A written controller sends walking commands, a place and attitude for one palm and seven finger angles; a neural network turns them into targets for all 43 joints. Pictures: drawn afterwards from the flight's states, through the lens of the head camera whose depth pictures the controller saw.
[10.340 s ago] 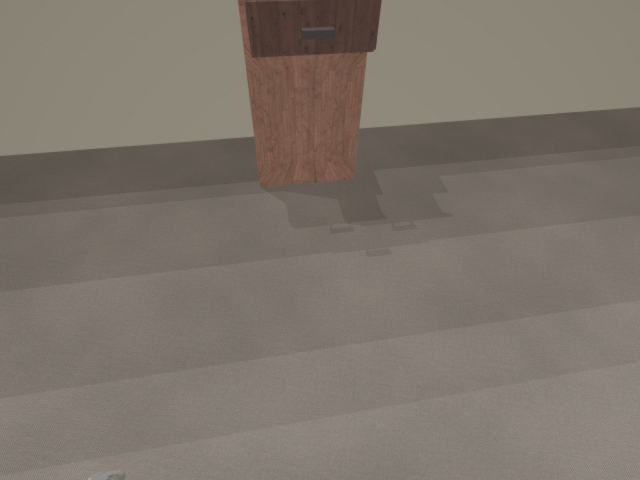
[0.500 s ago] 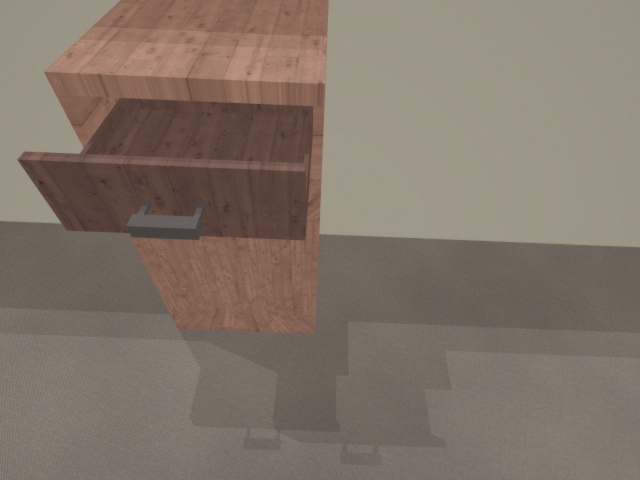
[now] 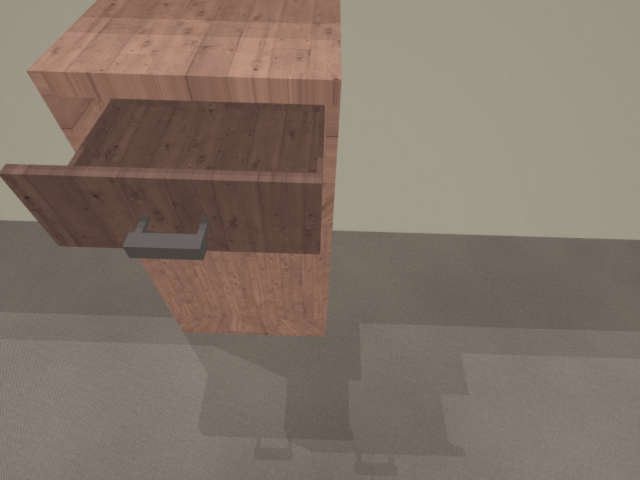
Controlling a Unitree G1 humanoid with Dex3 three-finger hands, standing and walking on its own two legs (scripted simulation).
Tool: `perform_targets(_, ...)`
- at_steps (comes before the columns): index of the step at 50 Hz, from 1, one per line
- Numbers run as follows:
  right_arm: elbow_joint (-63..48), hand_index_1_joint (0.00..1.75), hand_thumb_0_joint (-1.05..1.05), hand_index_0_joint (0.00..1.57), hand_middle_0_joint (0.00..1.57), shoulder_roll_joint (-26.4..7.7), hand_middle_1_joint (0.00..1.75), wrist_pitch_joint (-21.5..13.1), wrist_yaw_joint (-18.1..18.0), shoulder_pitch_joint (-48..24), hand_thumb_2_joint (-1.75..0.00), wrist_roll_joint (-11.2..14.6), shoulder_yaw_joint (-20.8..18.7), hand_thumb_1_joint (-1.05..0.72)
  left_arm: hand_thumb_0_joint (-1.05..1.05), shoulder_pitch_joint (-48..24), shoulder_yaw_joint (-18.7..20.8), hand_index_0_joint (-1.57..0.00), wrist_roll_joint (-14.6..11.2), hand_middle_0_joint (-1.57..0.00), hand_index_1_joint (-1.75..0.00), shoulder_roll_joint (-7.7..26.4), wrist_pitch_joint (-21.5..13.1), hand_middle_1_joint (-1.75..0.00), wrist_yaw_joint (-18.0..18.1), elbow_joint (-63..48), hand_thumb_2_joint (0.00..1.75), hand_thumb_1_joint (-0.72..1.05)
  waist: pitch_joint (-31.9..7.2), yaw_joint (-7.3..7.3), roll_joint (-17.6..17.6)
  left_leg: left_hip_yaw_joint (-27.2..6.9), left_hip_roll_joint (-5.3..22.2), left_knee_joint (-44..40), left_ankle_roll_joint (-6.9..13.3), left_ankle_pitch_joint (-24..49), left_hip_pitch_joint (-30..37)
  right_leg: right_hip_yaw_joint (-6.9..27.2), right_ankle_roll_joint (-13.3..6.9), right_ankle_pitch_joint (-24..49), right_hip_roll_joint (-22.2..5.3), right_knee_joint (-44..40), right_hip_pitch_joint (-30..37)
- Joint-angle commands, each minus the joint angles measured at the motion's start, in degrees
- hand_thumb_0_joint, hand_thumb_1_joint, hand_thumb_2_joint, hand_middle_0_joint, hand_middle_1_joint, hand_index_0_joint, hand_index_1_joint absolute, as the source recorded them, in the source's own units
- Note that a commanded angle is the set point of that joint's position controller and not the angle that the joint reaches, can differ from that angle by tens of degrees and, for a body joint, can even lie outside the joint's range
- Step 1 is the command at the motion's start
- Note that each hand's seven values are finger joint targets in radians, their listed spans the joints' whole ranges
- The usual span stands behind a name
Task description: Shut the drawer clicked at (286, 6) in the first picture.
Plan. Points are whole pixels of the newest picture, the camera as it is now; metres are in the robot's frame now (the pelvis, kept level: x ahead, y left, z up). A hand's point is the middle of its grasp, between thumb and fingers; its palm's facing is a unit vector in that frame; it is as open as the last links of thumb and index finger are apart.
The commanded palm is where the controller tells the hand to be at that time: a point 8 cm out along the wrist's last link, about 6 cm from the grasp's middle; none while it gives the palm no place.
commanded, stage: come to a stop and stand still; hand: left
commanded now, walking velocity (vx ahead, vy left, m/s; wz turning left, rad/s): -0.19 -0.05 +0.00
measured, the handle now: (170, 234) +0.42 +0.25 +0.04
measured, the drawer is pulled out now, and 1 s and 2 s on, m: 0.18 0.18 0.18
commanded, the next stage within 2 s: look again from close up in 1.02 s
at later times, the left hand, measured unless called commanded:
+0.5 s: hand out of the picture +0.03 +0.19 -0.16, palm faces +0.05 -0.97 -0.22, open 7.3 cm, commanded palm none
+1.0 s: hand out of the picture -0.05 +0.14 -0.16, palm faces +0.07 -0.99 -0.15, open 7.4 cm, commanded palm none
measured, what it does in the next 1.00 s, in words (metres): steps on the spot: left foot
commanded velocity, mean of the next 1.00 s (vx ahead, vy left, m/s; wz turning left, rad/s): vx -0.04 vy -0.02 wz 0.00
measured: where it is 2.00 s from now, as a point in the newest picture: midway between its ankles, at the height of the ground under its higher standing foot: outside the picture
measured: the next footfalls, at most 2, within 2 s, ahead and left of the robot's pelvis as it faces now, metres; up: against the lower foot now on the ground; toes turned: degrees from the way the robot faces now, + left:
left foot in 0.16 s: +0.02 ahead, +0.12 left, +0.00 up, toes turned +4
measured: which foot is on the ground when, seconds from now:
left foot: down 0.00-0.02, up 0.04-0.14, down 0.16-1.00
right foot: down 0.00-1.00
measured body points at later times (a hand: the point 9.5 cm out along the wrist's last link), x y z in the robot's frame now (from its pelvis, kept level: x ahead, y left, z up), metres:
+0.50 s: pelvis +0.01 +0.01 +0.01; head +0.04 +0.01 +0.46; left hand +0.03 +0.24 -0.14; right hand +0.06 -0.22 -0.15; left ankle -0.01 +0.12 -0.72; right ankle -0.02 -0.10 -0.72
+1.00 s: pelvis -0.01 -0.01 +0.02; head -0.01 -0.01 +0.47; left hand -0.05 +0.19 -0.14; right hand -0.05 -0.22 -0.14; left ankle -0.01 +0.12 -0.72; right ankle -0.02 -0.10 -0.72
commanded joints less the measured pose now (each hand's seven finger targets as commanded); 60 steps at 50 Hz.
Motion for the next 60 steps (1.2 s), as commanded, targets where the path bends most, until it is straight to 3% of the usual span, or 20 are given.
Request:
perform_targets(1,-2.8,0.30,0.00,0.20,0.20,-4.2,0.30,-0.7,-0.8,0.2,-0.90,1.4,-1.5,-0.90,0.00,14.3,0.8,-0.20,-0.5,-0.20,-0.30,8.3,-2.0,-0.30,1.3,2.2,0.90,0.90,-6.0,4.09,-7.8,-1.6,0.9,13.9,-1.8,-4.6,-17.3,17.5,-11.2,59.3,-21.5,-8.9,22.0)
perform_targets(3,-2.9,0.30,0.00,0.20,0.20,-3.1,0.30,1.3,-0.9,-2.7,-0.90,1.4,-2.0,-0.90,0.00,8.3,0.4,-0.20,0.2,-0.20,-0.30,7.1,-1.4,-0.30,2.0,1.3,0.90,0.90,-0.9,2.90,-14.6,-4.0,3.8,17.6,-2.1,-10.4,-18.1,15.1,-12.5,59.9,-21.1,-9.3,13.5)
perform_targets(4,-2.6,0.30,0.00,0.20,0.20,-2.2,0.30,1.4,-0.5,-2.5,-0.90,1.5,-1.9,-0.90,0.00,5.0,0.1,-0.20,0.5,-0.20,-0.30,6.4,-1.1,-0.30,2.1,0.1,0.90,0.90,0.0,1.51,-12.8,-3.9,4.0,13.9,-2.0,-8.1,-16.5,11.8,-10.8,55.9,-18.5,-8.9,10.7)
perform_targets(5,-1.8,0.30,0.00,0.20,0.20,-1.4,0.30,1.6,-0.3,-1.1,-0.90,1.5,-1.9,-0.90,0.00,2.3,0.0,-0.20,0.5,-0.20,-0.30,6.5,-0.8,-0.30,2.1,-1.0,0.90,0.90,-0.2,-0.05,-10.2,-2.4,3.7,7.2,-2.2,-3.3,-12.9,8.7,-8.8,50.3,-16.3,-8.1,7.9)
perform_targets(7,0.6,0.30,0.00,0.20,0.20,-1.5,0.30,1.5,0.0,2.8,-0.90,1.1,-1.9,-0.90,0.00,-0.3,0.1,-0.20,-0.6,-0.20,-0.30,6.1,0.0,-0.30,1.9,-2.2,0.90,0.90,-1.8,-1.94,-5.4,-0.9,3.8,-7.1,-2.3,20.1,-1.4,5.2,-3.3,32.1,-10.1,-4.0,1.5)
perform_targets(8,0.2,0.30,0.00,0.20,0.20,-4.0,0.30,0.9,-0.1,2.3,-0.90,0.6,-2.3,-0.90,0.00,0.1,0.1,-0.20,-0.8,-0.20,-0.30,4.5,0.6,-0.30,1.7,-3.2,0.90,0.90,-2.1,-0.63,4.1,-6.2,9.2,-8.6,-0.1,34.3,-0.8,3.7,0.0,16.8,-5.5,-1.9,-0.6)
perform_targets(9,-1.3,0.30,0.00,0.20,0.20,-6.8,0.30,0.9,0.0,0.1,-0.90,0.2,-2.6,-0.90,0.00,0.8,0.3,-0.20,-0.8,-0.20,-0.30,3.7,1.1,-0.30,1.8,-3.8,0.90,0.90,-2.2,0.60,9.7,-10.1,14.4,-10.3,3.2,41.3,-5.9,2.0,1.9,2.7,-2.6,-0.4,1.8)
perform_targets(10,-2.0,0.30,0.00,0.20,0.20,-7.1,0.30,0.7,-0.3,-2.4,-0.90,0.2,-2.6,-0.90,0.00,-0.5,0.2,-0.20,-0.5,-0.20,-0.30,3.4,1.5,-0.30,1.9,-3.9,0.90,0.90,0.8,0.47,12.2,-12.9,16.4,-12.4,5.5,46.0,-8.6,2.1,2.4,-4.2,-1.2,2.6,2.0)
perform_targets(13,-2.4,0.30,0.00,0.20,0.20,-7.2,0.30,0.3,-1.0,-5.7,-0.90,0.1,-2.3,-0.90,0.00,0.9,-0.4,-0.20,-0.4,-0.20,-0.30,2.7,1.6,-0.30,1.7,-2.5,0.90,0.90,0.1,1.29,8.4,-12.3,16.5,-10.9,7.5,54.3,-2.9,5.0,2.2,-7.5,-1.7,3.1,-0.2)
perform_targets(15,-2.9,0.30,0.00,0.20,0.20,-8.5,0.30,0.4,-1.0,-5.7,-0.90,0.2,-2.8,-0.90,0.00,1.9,-0.4,-0.20,-0.3,-0.20,-0.30,3.2,1.0,-0.30,1.5,-2.1,0.90,0.90,-3.4,1.09,6.9,-10.0,14.8,-7.5,6.2,58.0,2.5,5.1,2.3,-1.3,-1.8,-3.2,0.7)
perform_targets(19,-3.8,0.30,0.00,0.20,0.20,-8.1,0.30,0.7,-0.9,-6.3,-0.90,0.6,-3.3,-0.90,0.00,3.0,-0.4,-0.20,0.0,-0.20,-0.30,5.5,-0.1,-0.30,1.6,-1.6,0.90,0.90,-7.0,-0.05,0.9,-4.8,9.4,-3.7,1.2,45.0,1.7,8.1,1.3,27.4,-4.7,-7.1,6.1)
perform_targets(21,-3.7,0.30,0.00,0.20,0.20,-7.5,0.30,1.2,-0.7,-6.3,-0.90,0.6,-3.1,-0.90,0.00,2.8,-0.6,-0.20,-0.1,-0.20,-0.30,6.0,-0.3,-0.30,1.6,-1.7,0.90,0.90,-7.8,-0.53,-2.2,-3.2,8.1,-4.2,-0.1,34.6,0.7,9.3,0.3,32.2,-6.3,-7.3,6.5)
perform_targets(32,-0.9,0.30,0.00,0.20,0.20,-6.9,0.30,1.3,0.3,-9.0,-0.90,0.5,-1.4,-0.90,0.00,2.9,-2.2,-0.20,-0.4,-0.20,-0.30,5.7,-0.8,-0.30,1.1,0.8,0.90,0.90,1.6,0.17,-0.6,-3.6,7.2,-12.3,-1.0,16.1,-1.8,10.9,0.8,10.9,-4.8,-16.9,2.3)
perform_targets(36,0.1,0.30,0.00,0.20,0.20,-6.7,0.30,1.4,0.5,-7.8,-0.90,0.4,-1.0,-0.90,0.00,3.7,-2.4,-0.20,-0.5,-0.20,-0.30,5.6,-1.0,-0.30,1.0,1.6,0.90,0.90,2.2,0.17,-0.8,-3.6,6.7,-12.9,-1.1,14.3,-1.7,11.3,0.8,5.1,-4.6,-19.7,1.9)
perform_targets(51,2.5,0.30,0.00,0.20,0.20,-4.2,0.30,1.3,0.3,-2.0,-0.90,0.4,-0.6,-0.90,0.00,7.6,-2.4,-0.20,-0.7,-0.20,-0.30,3.0,-1.2,-0.30,1.1,3.4,0.90,0.90,2.9,0.36,-0.2,-3.1,6.2,-12.7,-1.2,12.9,-3.9,11.0,0.2,0.3,-3.9,-20.7,1.4)
perform_targets(55,2.8,0.30,0.00,0.20,0.20,-3.6,0.30,1.0,0.1,-0.7,-0.90,0.4,-0.7,-0.90,0.00,8.1,-2.3,-0.20,-0.7,-0.20,-0.30,2.4,-1.3,-0.30,1.2,3.6,0.90,0.90,2.1,0.27,-0.3,-3.3,6.4,-12.6,-1.2,13.8,-4.0,10.6,0.2,2.6,-3.7,-19.6,2.2)
perform_targets(56,-1.4,0.30,0.00,0.20,0.20,-6.6,0.30,0.1,1.0,-9.9,-0.90,0.7,-0.9,-0.90,0.00,10.5,-2.6,-0.20,0.3,-0.20,-0.30,4.7,-2.7,-0.30,3.2,5.0,0.90,0.90,3.9,2.92,2.6,-0.6,6.4,1.4,-3.1,12.2,-10.7,15.4,3.2,31.0,-8.4,-17.5,2.5)
perform_targets(57,-3.3,0.30,0.00,0.20,0.20,-3.0,0.30,1.4,1.1,-4.8,-0.90,0.8,-1.2,-0.90,0.00,8.2,-1.9,-0.20,-0.1,-0.20,-0.30,7.9,-2.9,-0.30,2.7,2.3,0.90,0.90,-1.7,-1.42,1.5,-2.8,4.4,3.3,-2.2,3.8,-9.1,18.2,-0.1,15.6,-11.4,-19.8,2.8)
perform_targets(59,-3.5,0.30,0.00,0.20,0.20,-3.5,0.30,1.8,1.7,-1.8,-0.90,0.4,-1.1,-0.90,0.00,3.9,-1.4,-0.20,0.0,-0.20,-0.30,7.4,-3.3,-0.30,2.2,0.3,0.90,0.90,-4.2,-2.32,-2.5,-2.7,3.8,3.4,-1.6,6.1,-6.6,16.2,-3.5,-0.8,-9.3,-20.4,0.4)
perform_targets(60,-3.2,0.30,0.00,0.20,0.20,-3.6,0.30,1.3,1.7,-0.7,-0.90,0.3,-0.9,-0.90,0.00,3.3,-1.4,-0.20,-0.1,-0.20,-0.30,6.1,-3.3,-0.30,2.1,0.2,0.90,0.90,-3.6,-2.75,-3.1,-2.9,3.6,0.8,-1.4,9.3,-5.4,14.9,-3.5,-0.2,-8.2,-19.2,-0.9)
